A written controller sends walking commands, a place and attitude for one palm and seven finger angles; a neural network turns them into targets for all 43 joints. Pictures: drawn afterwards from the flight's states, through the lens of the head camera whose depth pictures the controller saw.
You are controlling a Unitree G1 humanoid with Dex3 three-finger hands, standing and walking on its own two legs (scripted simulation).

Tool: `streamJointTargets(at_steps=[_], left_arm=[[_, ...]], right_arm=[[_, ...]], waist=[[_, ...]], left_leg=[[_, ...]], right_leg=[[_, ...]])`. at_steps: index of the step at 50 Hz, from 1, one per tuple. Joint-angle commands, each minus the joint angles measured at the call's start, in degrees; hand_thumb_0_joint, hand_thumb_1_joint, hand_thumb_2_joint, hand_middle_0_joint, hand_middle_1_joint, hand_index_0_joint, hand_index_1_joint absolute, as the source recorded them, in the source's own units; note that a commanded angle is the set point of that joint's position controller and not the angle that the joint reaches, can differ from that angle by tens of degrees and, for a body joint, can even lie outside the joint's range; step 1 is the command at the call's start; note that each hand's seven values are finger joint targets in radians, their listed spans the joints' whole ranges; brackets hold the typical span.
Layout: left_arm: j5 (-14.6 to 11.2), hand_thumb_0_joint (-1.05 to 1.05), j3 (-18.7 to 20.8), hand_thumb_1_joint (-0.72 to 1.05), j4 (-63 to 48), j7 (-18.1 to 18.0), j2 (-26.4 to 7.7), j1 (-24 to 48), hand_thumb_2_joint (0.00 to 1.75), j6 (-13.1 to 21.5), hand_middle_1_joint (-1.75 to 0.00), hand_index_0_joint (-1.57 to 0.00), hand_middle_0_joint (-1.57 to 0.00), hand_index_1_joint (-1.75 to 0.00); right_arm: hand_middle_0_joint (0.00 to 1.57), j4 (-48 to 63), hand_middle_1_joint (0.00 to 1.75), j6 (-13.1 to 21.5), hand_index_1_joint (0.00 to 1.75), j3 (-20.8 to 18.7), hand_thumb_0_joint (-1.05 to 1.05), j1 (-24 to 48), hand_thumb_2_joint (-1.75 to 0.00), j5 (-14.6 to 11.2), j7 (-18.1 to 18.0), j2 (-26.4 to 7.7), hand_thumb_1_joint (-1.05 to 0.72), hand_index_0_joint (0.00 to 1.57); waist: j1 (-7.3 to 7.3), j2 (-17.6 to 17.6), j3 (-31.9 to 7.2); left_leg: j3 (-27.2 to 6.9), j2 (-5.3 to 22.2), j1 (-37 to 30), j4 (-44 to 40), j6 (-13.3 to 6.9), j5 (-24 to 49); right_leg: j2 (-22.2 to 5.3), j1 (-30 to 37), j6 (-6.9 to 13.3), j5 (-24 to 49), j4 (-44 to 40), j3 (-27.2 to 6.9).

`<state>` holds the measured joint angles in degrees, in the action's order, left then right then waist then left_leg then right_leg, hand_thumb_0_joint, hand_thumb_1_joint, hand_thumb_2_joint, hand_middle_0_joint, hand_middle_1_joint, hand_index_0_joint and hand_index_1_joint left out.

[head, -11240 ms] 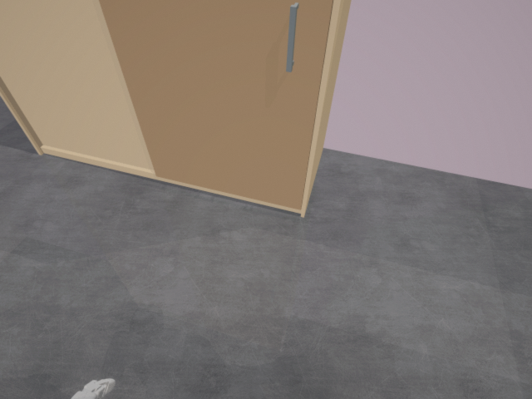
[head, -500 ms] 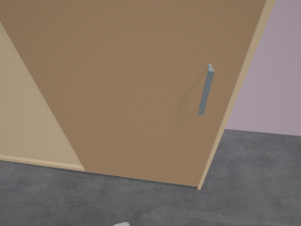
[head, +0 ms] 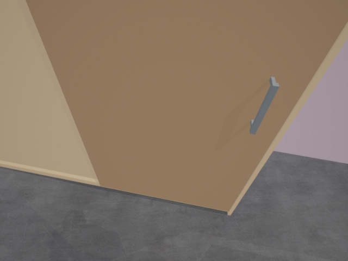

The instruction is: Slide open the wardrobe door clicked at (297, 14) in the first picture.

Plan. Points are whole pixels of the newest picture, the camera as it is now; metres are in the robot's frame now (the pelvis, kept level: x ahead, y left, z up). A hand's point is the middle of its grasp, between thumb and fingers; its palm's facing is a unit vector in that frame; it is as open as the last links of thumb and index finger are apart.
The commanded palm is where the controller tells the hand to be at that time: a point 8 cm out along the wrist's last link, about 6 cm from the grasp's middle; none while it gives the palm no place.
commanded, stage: come to a stop and stand still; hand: right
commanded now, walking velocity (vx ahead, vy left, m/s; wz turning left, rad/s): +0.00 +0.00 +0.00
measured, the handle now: (262, 107) +0.54 -0.22 +0.08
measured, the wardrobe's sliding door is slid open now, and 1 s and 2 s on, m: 0.00 0.00 0.00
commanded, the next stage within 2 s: look again from close up in 0.42 s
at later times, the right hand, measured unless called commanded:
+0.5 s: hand out of the picture -0.01 -0.13 -0.17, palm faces +0.06 +0.99 -0.16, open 7.3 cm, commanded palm none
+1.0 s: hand out of the picture +0.02 -0.21 -0.17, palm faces -0.01 +0.97 -0.23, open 7.3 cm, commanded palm none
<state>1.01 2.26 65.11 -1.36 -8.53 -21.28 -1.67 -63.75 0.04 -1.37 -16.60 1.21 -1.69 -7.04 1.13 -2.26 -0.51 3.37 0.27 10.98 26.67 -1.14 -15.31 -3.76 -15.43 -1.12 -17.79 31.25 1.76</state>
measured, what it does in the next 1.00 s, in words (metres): stands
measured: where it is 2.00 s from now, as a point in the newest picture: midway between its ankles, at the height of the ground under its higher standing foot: outside the picture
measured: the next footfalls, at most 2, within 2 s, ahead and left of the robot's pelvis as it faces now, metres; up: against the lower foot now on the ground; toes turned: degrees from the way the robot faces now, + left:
none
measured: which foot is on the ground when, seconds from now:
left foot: down 0.00-1.00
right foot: down 0.00-1.00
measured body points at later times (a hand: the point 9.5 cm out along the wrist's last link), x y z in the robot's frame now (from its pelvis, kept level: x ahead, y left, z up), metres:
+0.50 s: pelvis +0.01 +0.02 +0.00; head +0.02 +0.02 +0.45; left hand +0.01 +0.24 -0.16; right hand -0.02 -0.18 -0.16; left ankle -0.01 +0.11 -0.74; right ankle +0.01 -0.13 -0.74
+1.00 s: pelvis +0.00 -0.02 +0.00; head +0.02 -0.01 +0.45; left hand -0.01 +0.19 -0.17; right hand +0.02 -0.26 -0.15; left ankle -0.01 +0.10 -0.74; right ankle +0.01 -0.12 -0.74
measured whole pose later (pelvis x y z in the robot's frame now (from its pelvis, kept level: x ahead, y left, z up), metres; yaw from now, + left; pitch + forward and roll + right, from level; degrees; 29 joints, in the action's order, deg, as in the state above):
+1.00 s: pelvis +0.00 -0.02 +0.00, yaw +2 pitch +0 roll +0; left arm 0.8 -0.9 61.8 -1.1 -8.4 -18.6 1.1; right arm -61.0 0.6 0.1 -16.4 1.0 -1.8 -9.8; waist 0.1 -1.0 1.3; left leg 1.0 2.0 12.0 28.3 0.7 -16.1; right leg 0.7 -12.3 1.7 -14.4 26.8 4.0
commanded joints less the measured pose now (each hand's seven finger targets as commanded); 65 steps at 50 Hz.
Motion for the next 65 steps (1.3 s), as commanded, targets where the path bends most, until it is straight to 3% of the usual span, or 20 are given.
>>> streamJointTargets(at_steps=[1,4,6,8,13,23,24,25,26,27,29,31,32,33,34,36,41,48,53,65], left_arm=[[0.1,0.0,-0.4,0.9,-1.6,-0.2,-0.8,-2.2,0.9,1.7,-0.3,-0.2,-0.2,-0.3],[-0.3,0.0,-0.9,0.9,0.0,-0.7,-1.3,-3.2,0.9,2.4,-0.3,-0.2,-0.2,-0.3],[-0.3,0.0,-0.9,0.9,0.0,-1.1,-2.1,-2.1,0.9,2.5,-0.3,-0.2,-0.2,-0.3],[-0.5,0.0,-0.9,0.9,0.3,-1.2,-2.2,-0.9,0.9,2.5,-0.3,-0.2,-0.2,-0.3],[-0.6,0.0,-0.8,0.9,-0.1,-1.4,-2.4,0.9,0.9,2.2,-0.3,-0.2,-0.2,-0.3],[-0.5,0.0,-0.9,0.9,-0.3,-1.2,-3.1,2.0,0.9,2.0,-0.3,-0.2,-0.2,-0.3],[-0.8,0.0,-0.9,0.9,-4.6,-0.5,-4.8,9.5,0.9,3.2,-0.3,-0.2,-0.2,-0.3],[-0.7,0.0,-1.1,0.9,-7.0,-0.2,-1.6,5.5,0.9,2.5,-0.3,-0.2,-0.2,-0.3],[-0.6,0.0,-0.8,0.9,-6.7,-0.2,-1.9,4.7,0.9,2.5,-0.3,-0.2,-0.2,-0.3],[-0.8,0.0,-1.0,0.9,-6.3,0.0,-1.4,3.3,0.9,2.5,-0.3,-0.2,-0.2,-0.3],[-0.5,0.0,-1.3,0.9,-6.0,0.3,-2.0,-0.1,0.9,2.9,-0.3,-0.2,-0.2,-0.3],[-0.2,0.0,-1.3,0.9,-6.3,0.1,-4.4,-0.5,0.9,3.4,-0.3,-0.2,-0.2,-0.3],[-0.1,0.0,-1.4,0.9,-6.7,0.0,-4.9,0.4,0.9,3.3,-0.3,-0.2,-0.2,-0.3],[0.1,0.0,-1.5,0.9,-6.5,0.0,-4.8,1.4,0.9,3.4,-0.3,-0.2,-0.2,-0.3],[0.0,0.0,-1.7,0.9,-6.9,0.0,-5.1,1.9,0.9,3.4,-0.3,-0.2,-0.2,-0.3],[0.0,0.0,-1.5,0.9,-7.6,-0.1,-5.9,1.9,0.9,3.3,-0.3,-0.2,-0.2,-0.3],[0.1,0.0,-1.5,0.9,-7.4,-0.1,-7.2,1.4,0.9,3.5,-0.3,-0.2,-0.2,-0.3],[-0.1,0.0,-1.7,0.9,-6.0,-0.1,-6.9,1.0,0.9,4.0,-0.3,-0.2,-0.2,-0.3],[-0.3,0.0,-1.8,0.9,-4.6,-0.2,-6.5,1.0,0.9,4.1,-0.3,-0.2,-0.2,-0.3],[-0.4,0.0,-1.7,0.9,-3.7,-0.6,-7.3,3.5,0.9,3.9,-0.3,-0.2,-0.2,-0.3]], right_arm=[[0.2,0.3,0.3,1.7,0.3,-0.1,0.0,-2.3,-0.9,-0.7,-0.2,-5.5,-0.9,0.2],[0.2,-0.1,0.3,1.8,0.3,0.4,0.0,-3.2,-0.9,-1.2,-0.4,-4.7,-0.9,0.2],[0.2,-0.3,0.3,1.6,0.3,0.5,0.0,-4.0,-0.9,-1.2,-0.5,-4.3,-0.9,0.2],[0.2,-0.8,0.3,1.2,0.3,0.4,0.0,-4.1,-0.9,-1.2,-0.5,-5.1,-0.9,0.2],[0.2,-1.0,0.3,1.2,0.3,0.5,0.0,-4.6,-0.9,-1.0,-0.6,-5.4,-0.9,0.2],[0.2,-0.7,0.3,1.3,0.3,0.5,0.0,-4.8,-0.9,-0.8,-0.7,-5.5,-0.9,0.2],[0.2,-2.5,0.3,3.1,0.3,0.0,0.0,-10.6,-0.9,0.2,-3.0,-7.4,-0.9,0.2],[0.2,0.5,0.3,3.7,0.3,-0.4,0.0,-8.3,-0.9,0.3,-2.6,-10.0,-0.9,0.2],[0.2,1.6,0.3,3.7,0.3,-0.1,0.0,-6.4,-0.9,0.3,-2.1,-8.9,-0.9,0.2],[0.2,1.9,0.3,3.6,0.3,0.0,0.0,-5.3,-0.9,0.3,-1.9,-8.9,-0.9,0.2],[0.2,3.3,0.3,3.4,0.3,0.0,0.0,-3.0,-0.9,-0.1,-1.7,-7.9,-0.9,0.2],[0.2,3.8,0.3,2.5,0.3,0.5,0.0,-2.8,-0.9,-0.5,-1.4,-5.8,-0.9,0.2],[0.2,4.2,0.3,1.9,0.3,0.6,0.0,-2.8,-0.9,-0.3,-1.3,-5.6,-0.9,0.2],[0.2,4.0,0.3,1.5,0.3,0.5,0.0,-2.8,-0.9,-0.2,-1.2,-5.6,-0.9,0.2],[0.2,3.9,0.3,1.2,0.3,0.7,0.0,-3.3,-0.9,-0.1,-1.0,-6.1,-0.9,0.2],[0.2,3.8,0.3,1.0,0.3,0.8,0.0,-4.1,-0.9,-0.1,-0.6,-6.2,-0.9,0.2],[0.2,4.4,0.3,0.8,0.3,0.9,0.0,-3.8,-0.9,-0.2,-0.3,-6.8,-0.9,0.2],[0.2,4.4,0.3,1.3,0.3,0.8,0.0,-3.0,-0.9,-0.3,-0.3,-8.1,-0.9,0.2],[0.2,3.9,0.3,1.5,0.3,0.7,0.0,-2.7,-0.9,-0.4,-0.5,-8.6,-0.9,0.2],[0.2,2.7,0.3,1.6,0.3,0.7,0.0,-2.3,-0.9,-0.3,-0.5,-9.2,-0.9,0.2]], waist=[[0.03,9.9,8.0],[-0.22,5.0,5.0],[-0.75,4.4,5.1],[-1.18,-1.2,4.8],[-1.07,3.1,3.4],[-1.09,3.0,5.0],[-4.21,5.0,5.6],[-0.58,5.6,1.0],[-0.29,1.8,0.2],[0.54,4.5,-0.9],[1.48,5.8,-1.6],[0.68,3.4,2.5],[-0.01,1.2,5.1],[-0.6,-3.7,7.4],[-1.05,-4.2,9.1],[-1.46,-0.8,10.1],[-1.78,1.5,7.6],[-1.65,3.5,3.1],[-1.37,3.2,2.5],[-1.13,2.6,2.6]], left_leg=[[-9.7,10.8,4.6,-12.2,-4.1,7.7],[-6.4,8.0,2.6,-7.9,-1.8,15.0],[-6.2,6.8,3.2,-8.5,-0.8,13.6],[-5.5,6.4,1.1,-7.4,-0.3,15.3],[-5.5,6.6,-0.4,-8.3,-0.1,16.4],[-5.7,6.3,0.0,-9.6,-0.2,12.2],[-12.6,11.1,-0.6,-7.9,3.8,45.3],[-13.3,13.8,-5.3,-5.9,1.2,45.8],[-11.5,13.0,-4.7,-5.2,-2.7,40.5],[-9.6,11.4,-3.1,-6.2,-4.4,29.8],[-7.2,8.4,0.2,-4.3,-3.8,15.9],[-6.1,5.1,3.7,-3.9,-2.1,3.7],[-6.0,4.3,4.3,-4.5,-1.7,-1.6],[-5.6,3.6,4.4,-3.6,-1.5,-3.5],[-5.3,3.0,3.9,-3.0,-1.3,-3.9],[-5.1,2.8,3.5,-2.7,-1.2,-4.4],[-4.6,3.3,2.0,-1.9,-0.9,-2.6],[-5.5,4.8,0.3,-2.5,-0.8,3.1],[-5.8,5.3,0.2,-2.4,-0.8,6.8],[-6.5,5.7,0.3,-2.7,-0.8,11.9]], right_leg=[[-0.3,-0.8,0.1,3.9,-0.8,-0.5],[-1.7,4.7,0.2,15.6,-6.5,-1.6],[-2.7,6.3,0.2,16.1,-7.3,-1.7],[-2.9,6.5,0.5,17.7,-7.6,-1.9],[-2.6,7.6,0.2,15.1,-7.8,-1.5],[-2.5,8.0,0.3,13.4,-9.5,-1.5],[-1.4,0.5,-0.8,7.4,5.7,1.8],[0.6,-2.8,0.9,-4.2,7.3,-1.6],[0.2,-1.9,1.2,-4.4,6.1,-1.0],[0.2,-0.2,0.7,-2.9,3.4,0.3],[0.4,5.1,0.9,4.0,-2.3,-0.7],[-2.5,3.4,2.3,7.7,-5.7,-3.3],[-2.9,0.4,2.6,5.4,-7.4,-4.5],[-3.0,-1.7,3.1,3.9,-9.4,-5.7],[-3.0,-3.7,3.4,1.5,-11.1,-6.7],[-2.9,-5.5,3.7,-3.9,-13.4,-7.5],[-2.9,-4.2,4.1,-5.2,-15.0,-8.0],[-2.2,0.7,4.1,6.7,-11.3,-5.6],[-2.0,3.0,3.8,12.2,-9.5,-4.3],[-2.1,5.5,3.2,15.6,-8.4,-3.2]])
